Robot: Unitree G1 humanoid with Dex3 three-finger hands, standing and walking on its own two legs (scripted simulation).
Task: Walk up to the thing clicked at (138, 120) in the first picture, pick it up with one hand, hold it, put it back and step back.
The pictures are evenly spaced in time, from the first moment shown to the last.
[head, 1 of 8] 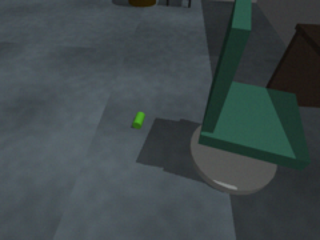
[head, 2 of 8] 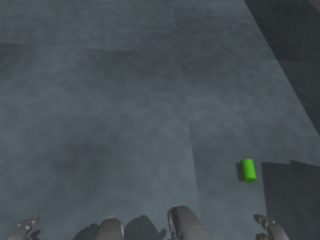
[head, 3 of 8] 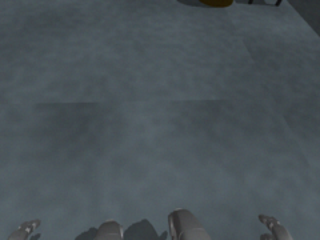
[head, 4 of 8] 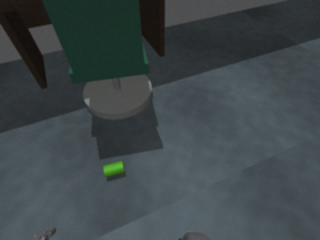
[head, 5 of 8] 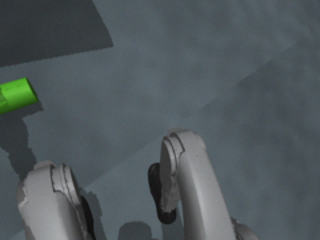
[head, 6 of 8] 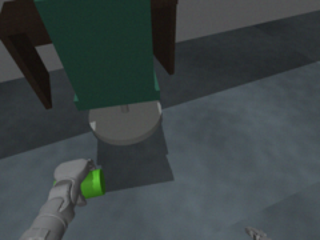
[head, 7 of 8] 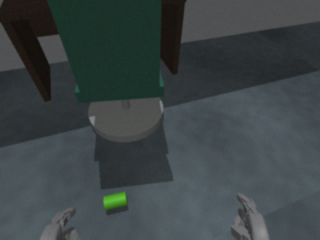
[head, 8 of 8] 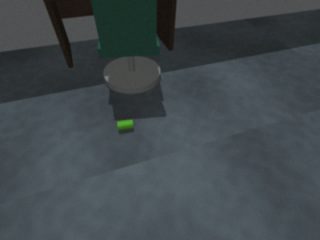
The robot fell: no
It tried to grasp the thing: yes
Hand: left
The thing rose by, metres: 0.67
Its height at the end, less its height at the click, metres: +0.00
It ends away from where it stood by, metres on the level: 0.02
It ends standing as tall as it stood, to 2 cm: yes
